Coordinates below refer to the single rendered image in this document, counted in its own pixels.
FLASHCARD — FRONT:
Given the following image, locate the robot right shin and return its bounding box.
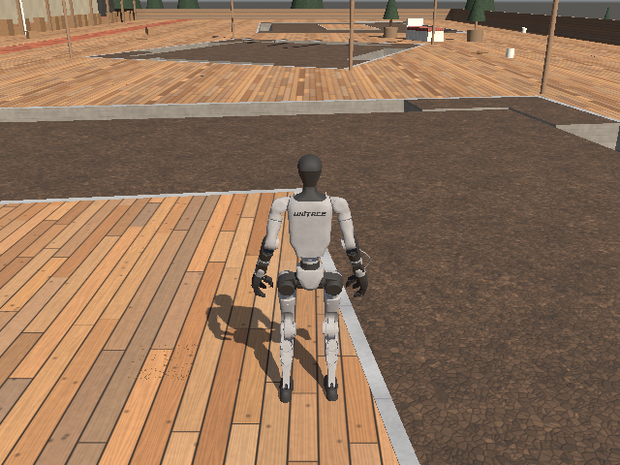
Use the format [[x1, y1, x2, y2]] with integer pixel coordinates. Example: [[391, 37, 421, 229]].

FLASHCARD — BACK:
[[325, 321, 339, 388]]

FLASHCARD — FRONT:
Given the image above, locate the robot left upper arm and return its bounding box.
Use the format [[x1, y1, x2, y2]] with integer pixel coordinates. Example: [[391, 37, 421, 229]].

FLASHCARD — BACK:
[[264, 197, 290, 251]]

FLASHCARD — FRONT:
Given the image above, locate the right robot forearm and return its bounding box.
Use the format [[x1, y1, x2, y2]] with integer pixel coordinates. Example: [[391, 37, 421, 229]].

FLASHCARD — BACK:
[[346, 236, 366, 278]]

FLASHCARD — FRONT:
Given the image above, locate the left robot forearm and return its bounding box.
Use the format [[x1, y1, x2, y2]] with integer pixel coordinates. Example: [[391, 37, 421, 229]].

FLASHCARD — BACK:
[[254, 236, 274, 278]]

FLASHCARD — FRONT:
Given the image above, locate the left robot hand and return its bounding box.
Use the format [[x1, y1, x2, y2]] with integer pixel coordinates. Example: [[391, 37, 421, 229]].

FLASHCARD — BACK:
[[251, 274, 273, 297]]

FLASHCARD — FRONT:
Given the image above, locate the robot right foot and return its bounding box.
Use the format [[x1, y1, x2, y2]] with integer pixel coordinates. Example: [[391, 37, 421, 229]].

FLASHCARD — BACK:
[[324, 375, 338, 401]]

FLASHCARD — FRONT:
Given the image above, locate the right robot hand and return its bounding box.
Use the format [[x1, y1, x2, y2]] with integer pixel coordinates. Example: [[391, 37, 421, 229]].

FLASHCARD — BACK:
[[346, 273, 368, 297]]

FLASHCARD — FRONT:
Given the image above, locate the robot right upper arm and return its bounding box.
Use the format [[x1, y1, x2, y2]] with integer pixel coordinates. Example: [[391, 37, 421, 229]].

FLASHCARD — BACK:
[[330, 197, 356, 250]]

